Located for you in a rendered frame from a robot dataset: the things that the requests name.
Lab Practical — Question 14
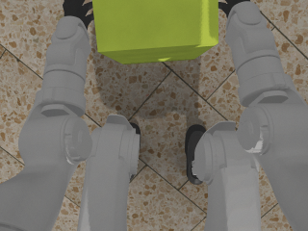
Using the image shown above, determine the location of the right robot shin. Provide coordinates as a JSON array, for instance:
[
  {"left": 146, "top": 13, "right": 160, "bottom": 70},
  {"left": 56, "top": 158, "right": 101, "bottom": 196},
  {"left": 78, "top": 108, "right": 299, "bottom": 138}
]
[{"left": 192, "top": 120, "right": 260, "bottom": 182}]

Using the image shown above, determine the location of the robot left forearm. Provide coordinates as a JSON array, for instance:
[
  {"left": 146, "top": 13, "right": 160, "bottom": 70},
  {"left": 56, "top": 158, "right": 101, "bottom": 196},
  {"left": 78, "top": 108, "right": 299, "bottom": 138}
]
[{"left": 18, "top": 15, "right": 91, "bottom": 154}]

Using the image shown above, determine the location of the robot right upper arm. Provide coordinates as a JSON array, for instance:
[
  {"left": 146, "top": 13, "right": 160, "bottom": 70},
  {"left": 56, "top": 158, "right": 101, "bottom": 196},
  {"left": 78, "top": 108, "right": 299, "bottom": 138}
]
[{"left": 236, "top": 103, "right": 308, "bottom": 231}]

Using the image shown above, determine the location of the right robot foot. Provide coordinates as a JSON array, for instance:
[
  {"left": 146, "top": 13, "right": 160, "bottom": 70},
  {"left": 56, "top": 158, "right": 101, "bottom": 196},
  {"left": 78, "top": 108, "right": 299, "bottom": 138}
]
[{"left": 185, "top": 124, "right": 206, "bottom": 185}]

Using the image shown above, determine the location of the robot right forearm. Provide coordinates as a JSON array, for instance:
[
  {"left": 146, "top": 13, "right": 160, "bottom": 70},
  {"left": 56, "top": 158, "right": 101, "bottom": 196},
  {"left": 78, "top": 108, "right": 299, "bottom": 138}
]
[{"left": 224, "top": 1, "right": 308, "bottom": 108}]

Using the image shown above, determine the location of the robot left hand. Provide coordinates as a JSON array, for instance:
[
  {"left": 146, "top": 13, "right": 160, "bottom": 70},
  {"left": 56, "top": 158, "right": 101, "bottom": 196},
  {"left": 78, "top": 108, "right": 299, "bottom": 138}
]
[{"left": 63, "top": 0, "right": 94, "bottom": 29}]

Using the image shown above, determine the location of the robot left upper arm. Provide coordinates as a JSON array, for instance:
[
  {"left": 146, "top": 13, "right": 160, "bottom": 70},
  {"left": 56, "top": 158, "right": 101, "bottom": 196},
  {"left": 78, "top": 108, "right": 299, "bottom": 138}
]
[{"left": 0, "top": 115, "right": 93, "bottom": 231}]

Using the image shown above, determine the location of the robot right hand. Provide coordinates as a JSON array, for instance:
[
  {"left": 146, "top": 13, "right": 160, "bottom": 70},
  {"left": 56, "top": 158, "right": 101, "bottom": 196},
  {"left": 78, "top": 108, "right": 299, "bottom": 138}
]
[{"left": 218, "top": 0, "right": 250, "bottom": 18}]

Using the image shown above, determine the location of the carton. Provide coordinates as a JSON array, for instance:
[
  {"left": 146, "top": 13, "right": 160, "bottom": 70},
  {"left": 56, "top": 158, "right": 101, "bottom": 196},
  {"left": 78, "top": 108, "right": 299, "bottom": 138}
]
[{"left": 92, "top": 0, "right": 218, "bottom": 64}]

